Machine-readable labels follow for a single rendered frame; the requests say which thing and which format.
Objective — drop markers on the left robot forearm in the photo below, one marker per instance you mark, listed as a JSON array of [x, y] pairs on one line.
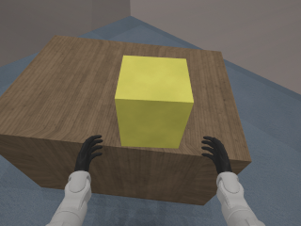
[[73, 209]]

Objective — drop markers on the pedestal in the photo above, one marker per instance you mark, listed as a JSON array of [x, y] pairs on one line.
[[66, 94]]

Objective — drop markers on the right robot forearm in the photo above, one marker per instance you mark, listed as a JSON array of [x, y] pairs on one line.
[[234, 207]]

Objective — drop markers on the right robot hand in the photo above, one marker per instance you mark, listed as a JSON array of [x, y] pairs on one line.
[[219, 154]]

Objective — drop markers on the carton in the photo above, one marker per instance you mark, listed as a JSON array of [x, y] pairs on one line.
[[153, 101]]

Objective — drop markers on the left robot hand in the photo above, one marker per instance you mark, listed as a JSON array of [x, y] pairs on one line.
[[86, 153]]

